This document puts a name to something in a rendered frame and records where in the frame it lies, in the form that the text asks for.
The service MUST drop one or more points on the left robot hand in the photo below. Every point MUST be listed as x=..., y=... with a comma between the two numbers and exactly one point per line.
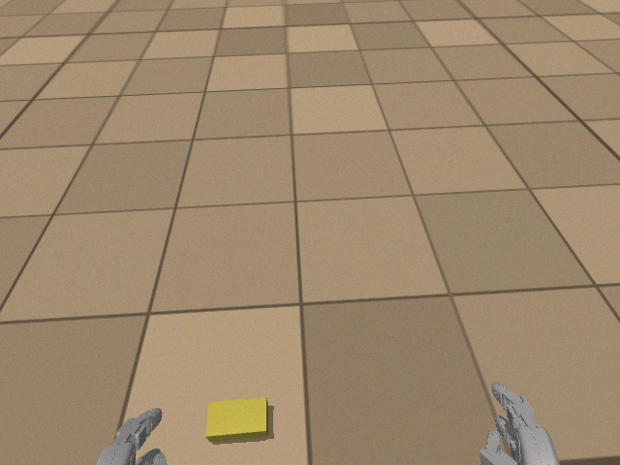
x=129, y=438

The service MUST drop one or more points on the right robot hand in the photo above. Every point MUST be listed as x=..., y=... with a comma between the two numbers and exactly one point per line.
x=529, y=443

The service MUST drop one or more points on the carton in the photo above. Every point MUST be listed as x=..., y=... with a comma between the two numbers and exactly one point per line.
x=237, y=419

